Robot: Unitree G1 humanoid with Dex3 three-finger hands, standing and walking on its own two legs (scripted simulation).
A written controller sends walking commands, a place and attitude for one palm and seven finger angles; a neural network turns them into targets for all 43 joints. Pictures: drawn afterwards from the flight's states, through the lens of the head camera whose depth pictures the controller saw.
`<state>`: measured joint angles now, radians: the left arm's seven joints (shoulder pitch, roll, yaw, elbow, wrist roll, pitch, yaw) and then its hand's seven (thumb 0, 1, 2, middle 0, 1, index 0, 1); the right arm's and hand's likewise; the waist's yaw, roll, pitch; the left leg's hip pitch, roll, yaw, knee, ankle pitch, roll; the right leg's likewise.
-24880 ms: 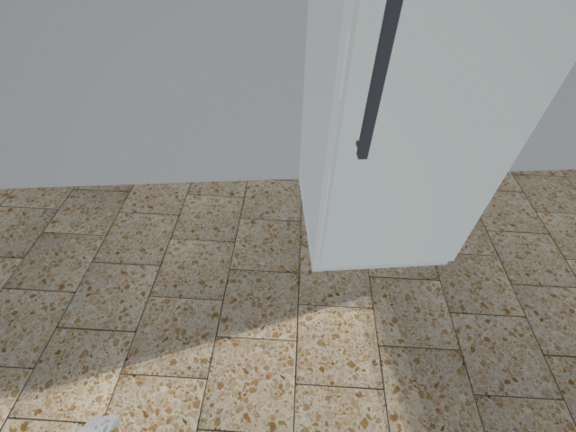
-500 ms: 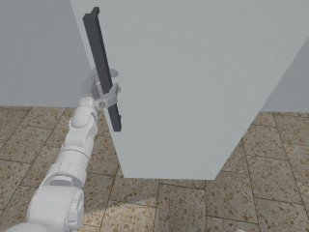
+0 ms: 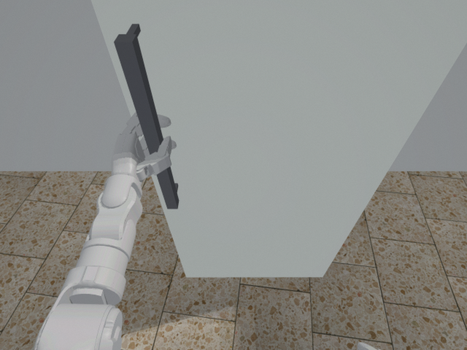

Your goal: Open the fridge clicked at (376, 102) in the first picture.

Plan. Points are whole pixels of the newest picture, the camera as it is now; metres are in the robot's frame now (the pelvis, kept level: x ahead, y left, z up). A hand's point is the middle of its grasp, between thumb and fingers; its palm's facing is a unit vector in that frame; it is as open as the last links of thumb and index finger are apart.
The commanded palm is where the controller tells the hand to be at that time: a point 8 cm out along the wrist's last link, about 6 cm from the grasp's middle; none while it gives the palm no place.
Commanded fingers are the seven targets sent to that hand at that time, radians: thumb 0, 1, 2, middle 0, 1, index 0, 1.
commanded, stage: grip the handle and tug to test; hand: left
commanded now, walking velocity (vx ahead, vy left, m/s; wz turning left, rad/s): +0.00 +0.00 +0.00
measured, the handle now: (158, 136) +0.47 +0.15 +0.12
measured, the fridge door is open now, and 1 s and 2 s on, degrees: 0 5 34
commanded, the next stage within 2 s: pull the door a little, standing still in 0.04 s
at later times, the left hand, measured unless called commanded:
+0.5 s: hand (164, 157) +0.41 +0.13 +0.13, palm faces +0.00 -1.00 +0.01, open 6.1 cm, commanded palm +0.35 +0.18 +0.13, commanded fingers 0.00 0.90 0.90 -0.45 -1.40 -0.45 -1.40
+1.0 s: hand (161, 170) +0.38 +0.13 +0.13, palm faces +0.01 -0.96 -0.26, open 6.4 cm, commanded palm +0.35 +0.18 +0.12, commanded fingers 0.00 0.90 0.90 -0.45 -1.40 -0.45 -1.40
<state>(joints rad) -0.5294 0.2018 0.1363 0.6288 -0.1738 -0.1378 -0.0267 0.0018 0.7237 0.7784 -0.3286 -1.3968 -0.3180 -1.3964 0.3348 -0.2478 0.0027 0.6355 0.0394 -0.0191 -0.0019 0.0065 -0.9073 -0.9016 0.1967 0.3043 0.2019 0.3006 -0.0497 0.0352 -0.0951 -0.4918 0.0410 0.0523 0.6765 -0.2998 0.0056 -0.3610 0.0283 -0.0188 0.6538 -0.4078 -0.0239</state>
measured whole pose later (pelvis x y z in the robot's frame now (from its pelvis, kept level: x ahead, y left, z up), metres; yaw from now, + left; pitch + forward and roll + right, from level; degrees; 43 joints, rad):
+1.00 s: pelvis +0.13 +0.00 +0.04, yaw -9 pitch +3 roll +1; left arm 0.45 0.21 0.06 -0.36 -0.10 0.01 0.08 -0.04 0.59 0.78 -0.37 -1.34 -0.33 -1.39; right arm 0.18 -0.22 0.01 0.48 -0.04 0.03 -0.02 0.01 -0.91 -0.90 0.20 0.30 0.20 0.30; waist 0.00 0.08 0.02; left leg -0.08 0.00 -0.02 0.43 -0.16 0.01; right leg -0.31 0.04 -0.04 0.73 -0.35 0.01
